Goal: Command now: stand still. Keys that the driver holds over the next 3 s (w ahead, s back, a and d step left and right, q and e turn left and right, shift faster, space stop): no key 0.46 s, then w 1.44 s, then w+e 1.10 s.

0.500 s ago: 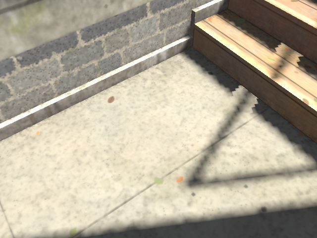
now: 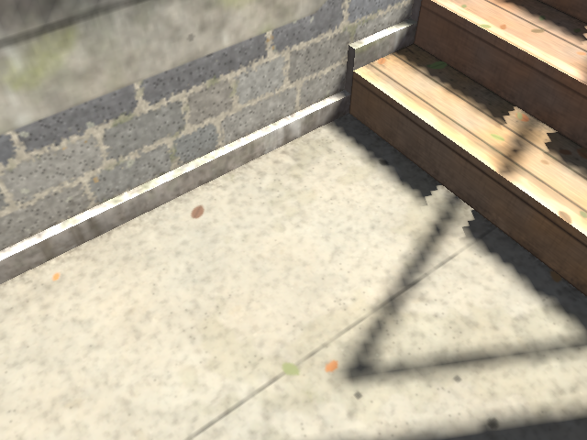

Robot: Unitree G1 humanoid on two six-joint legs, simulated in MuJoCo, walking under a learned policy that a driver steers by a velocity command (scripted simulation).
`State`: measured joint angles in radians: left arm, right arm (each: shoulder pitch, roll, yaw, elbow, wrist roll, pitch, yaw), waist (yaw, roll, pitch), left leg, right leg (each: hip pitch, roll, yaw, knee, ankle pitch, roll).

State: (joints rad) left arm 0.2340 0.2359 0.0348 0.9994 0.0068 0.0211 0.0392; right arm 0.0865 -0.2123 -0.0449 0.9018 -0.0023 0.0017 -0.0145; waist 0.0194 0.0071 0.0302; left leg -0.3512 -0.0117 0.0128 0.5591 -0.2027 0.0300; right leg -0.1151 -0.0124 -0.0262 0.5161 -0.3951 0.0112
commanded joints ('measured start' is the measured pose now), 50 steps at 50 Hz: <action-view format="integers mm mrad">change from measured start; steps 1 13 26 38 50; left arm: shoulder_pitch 56 105 172 58 -219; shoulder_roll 88 59 66 39 31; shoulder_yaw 15 2 7 15 32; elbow -3 54 79 -46 -143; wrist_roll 1 2 -9 -36 -27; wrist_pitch -9 -30 -35 -122 -108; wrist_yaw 5 7 12 -13 -42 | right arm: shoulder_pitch -38 -36 11 441 300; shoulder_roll -111 -101 -105 -205 -151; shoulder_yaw -26 -25 -26 -67 -5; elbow -36 43 121 218 150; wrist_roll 1 2 12 19 -2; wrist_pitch -5 8 9 -96 -97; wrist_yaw -9 -18 -22 35 -1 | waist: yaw -1 -10 -8 -170 -69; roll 2 0 -55 265 50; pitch -54 -3 41 -109 85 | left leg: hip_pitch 177 187 103 572 263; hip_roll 77 54 -11 394 212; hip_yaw -93 -76 -13 -764 -110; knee -73 -97 -53 -397 -474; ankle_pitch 215 100 -313 -254 170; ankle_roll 64 40 32 301 166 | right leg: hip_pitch -133 -185 -203 -602 -606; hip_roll -29 -32 -49 59 -106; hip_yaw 25 25 65 74 21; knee -92 -129 -181 698 247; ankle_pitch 151 66 -252 -142 393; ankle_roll -23 -27 -85 -24 -14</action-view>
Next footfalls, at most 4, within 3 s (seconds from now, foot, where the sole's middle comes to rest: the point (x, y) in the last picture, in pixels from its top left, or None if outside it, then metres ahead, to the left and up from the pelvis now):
1.22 right None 0.46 -0.13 -0.77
1.76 left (269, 334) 0.76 0.11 -0.77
2.34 right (380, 261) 1.00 -0.19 -0.77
2.84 left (338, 202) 1.22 -0.08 -0.77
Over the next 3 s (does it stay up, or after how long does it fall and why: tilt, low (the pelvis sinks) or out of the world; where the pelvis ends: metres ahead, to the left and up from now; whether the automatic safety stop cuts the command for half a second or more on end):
stays up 1.06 -0.19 0.01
